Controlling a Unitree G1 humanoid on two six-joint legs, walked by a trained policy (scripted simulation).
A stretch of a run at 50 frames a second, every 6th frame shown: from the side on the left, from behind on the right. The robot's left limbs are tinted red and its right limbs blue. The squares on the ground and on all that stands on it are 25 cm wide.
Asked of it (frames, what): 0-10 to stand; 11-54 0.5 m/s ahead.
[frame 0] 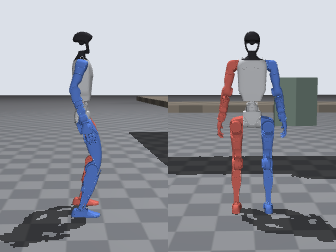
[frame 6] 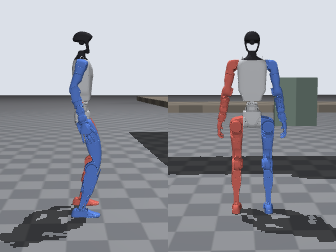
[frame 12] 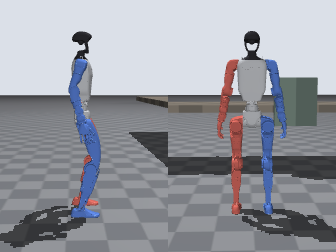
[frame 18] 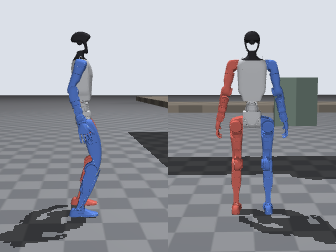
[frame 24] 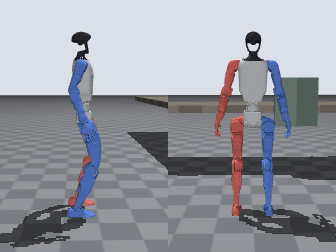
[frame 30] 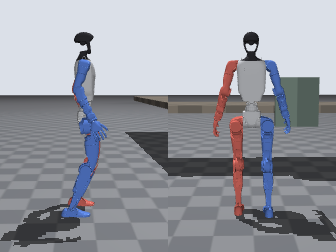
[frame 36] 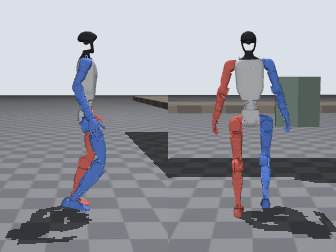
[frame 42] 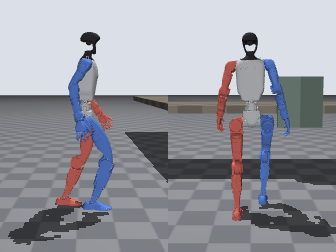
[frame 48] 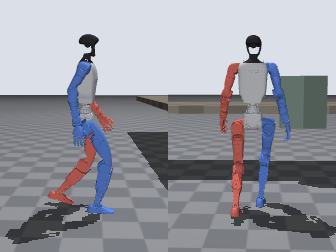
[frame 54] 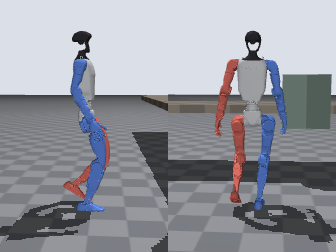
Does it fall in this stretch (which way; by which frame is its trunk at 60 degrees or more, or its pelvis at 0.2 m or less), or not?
no
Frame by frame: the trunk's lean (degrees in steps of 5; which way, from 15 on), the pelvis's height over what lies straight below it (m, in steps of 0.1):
0: 0, 0.8
6: 0, 0.8
12: 0, 0.8
18: 0, 0.8
24: 5, 0.8
30: 0, 0.8
36: 0, 0.8
42: 5, 0.8
48: 5, 0.7
54: 5, 0.8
